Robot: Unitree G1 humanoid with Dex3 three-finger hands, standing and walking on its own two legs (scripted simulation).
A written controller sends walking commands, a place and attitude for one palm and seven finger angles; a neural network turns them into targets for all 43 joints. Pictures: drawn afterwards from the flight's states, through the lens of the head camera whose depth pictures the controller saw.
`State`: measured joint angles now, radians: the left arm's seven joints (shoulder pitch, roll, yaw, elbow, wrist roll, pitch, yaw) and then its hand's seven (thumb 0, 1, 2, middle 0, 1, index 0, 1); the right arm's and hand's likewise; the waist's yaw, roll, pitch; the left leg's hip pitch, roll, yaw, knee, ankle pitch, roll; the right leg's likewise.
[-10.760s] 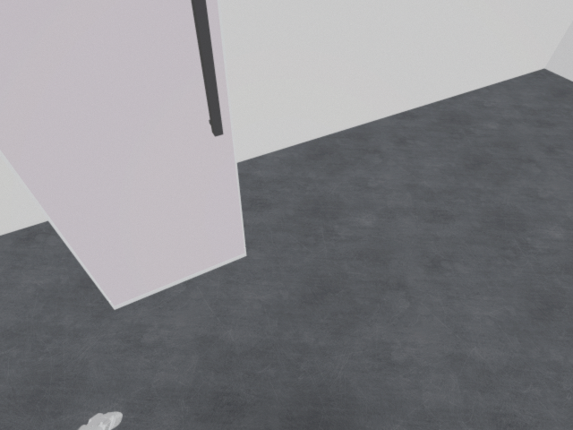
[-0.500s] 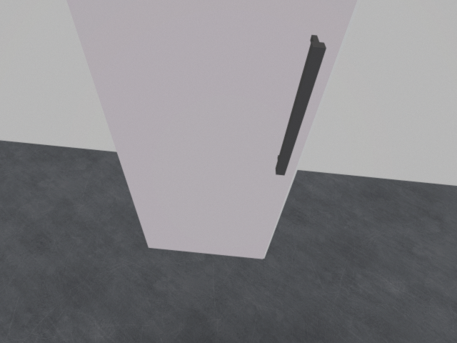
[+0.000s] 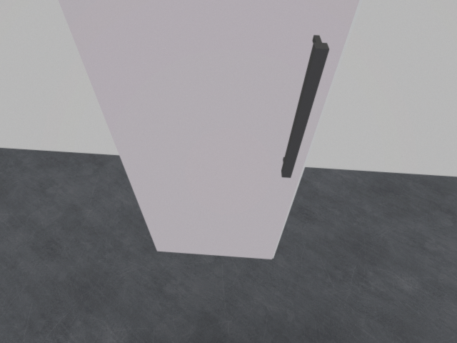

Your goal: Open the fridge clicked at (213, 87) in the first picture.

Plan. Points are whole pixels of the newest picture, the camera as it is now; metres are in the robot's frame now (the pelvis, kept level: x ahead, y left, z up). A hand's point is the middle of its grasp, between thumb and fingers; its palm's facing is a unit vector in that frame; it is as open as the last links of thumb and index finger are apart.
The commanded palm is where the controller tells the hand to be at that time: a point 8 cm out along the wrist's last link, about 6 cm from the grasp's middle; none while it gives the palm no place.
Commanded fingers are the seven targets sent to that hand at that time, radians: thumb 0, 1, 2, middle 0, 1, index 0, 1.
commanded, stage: look again from close up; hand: right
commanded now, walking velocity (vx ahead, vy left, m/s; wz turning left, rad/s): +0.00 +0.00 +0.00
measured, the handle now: (298, 117) +0.54 -0.12 +0.11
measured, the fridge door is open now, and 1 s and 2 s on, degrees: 0 0 0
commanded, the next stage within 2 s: raise the hand to about handle height in 0.60 s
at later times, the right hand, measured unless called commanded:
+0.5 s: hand out of the picture +0.05 -0.19 -0.16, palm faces +0.00 +0.96 -0.27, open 7.4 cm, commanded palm none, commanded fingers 0.00 -0.90 -0.90 0.20 0.30 0.20 0.30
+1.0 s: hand (352, 301) +0.20 -0.18 +0.01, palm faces +0.06 +1.00 -0.07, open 8.0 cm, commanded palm +0.13 -0.25 -0.03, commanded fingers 0.00 -0.53 -0.74 0.23 0.54 0.23 0.54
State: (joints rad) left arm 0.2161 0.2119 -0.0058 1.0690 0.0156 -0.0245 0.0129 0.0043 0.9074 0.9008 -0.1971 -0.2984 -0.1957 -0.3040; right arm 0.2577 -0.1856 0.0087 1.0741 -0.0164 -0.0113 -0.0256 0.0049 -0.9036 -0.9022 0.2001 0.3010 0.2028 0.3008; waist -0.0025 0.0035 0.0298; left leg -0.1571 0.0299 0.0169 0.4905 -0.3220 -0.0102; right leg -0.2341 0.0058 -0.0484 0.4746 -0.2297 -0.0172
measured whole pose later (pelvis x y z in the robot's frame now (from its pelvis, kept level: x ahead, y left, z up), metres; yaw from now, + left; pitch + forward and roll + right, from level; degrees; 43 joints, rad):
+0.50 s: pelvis +0.01 +0.02 +0.00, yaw +0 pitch +0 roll -1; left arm 0.17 0.24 -0.02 1.10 0.02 -0.02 0.01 0.00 0.91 0.90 -0.20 -0.30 -0.20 -0.30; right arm 0.22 -0.24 0.00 1.08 -0.01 -0.01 -0.02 0.01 -0.90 -0.90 0.20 0.30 0.20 0.30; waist 0.00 0.00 0.03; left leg -0.12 0.01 0.02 0.45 -0.32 0.01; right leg -0.20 -0.02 -0.04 0.43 -0.23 0.01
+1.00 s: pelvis -0.02 +0.03 -0.04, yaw -1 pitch +7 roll -1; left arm 0.17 0.22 0.04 0.67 -0.02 -0.24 0.03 0.01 0.90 0.90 -0.20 -0.30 -0.20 -0.30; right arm 0.29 -0.23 -0.24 0.27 0.28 -0.50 0.30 0.00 -0.74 -0.83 0.21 0.41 0.21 0.41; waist 0.02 0.00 -0.10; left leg -0.52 0.01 0.03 0.85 -0.46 0.03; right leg -0.58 -0.02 -0.03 0.79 -0.33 0.03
